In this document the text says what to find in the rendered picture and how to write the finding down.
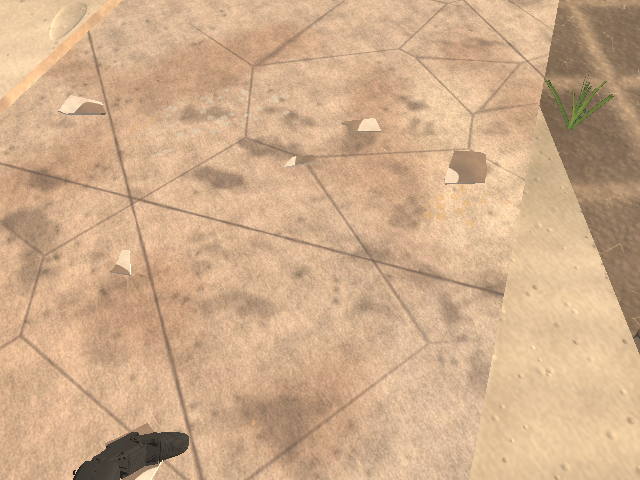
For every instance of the robot left hand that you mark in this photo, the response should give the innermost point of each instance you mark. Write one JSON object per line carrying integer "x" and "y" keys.
{"x": 130, "y": 453}

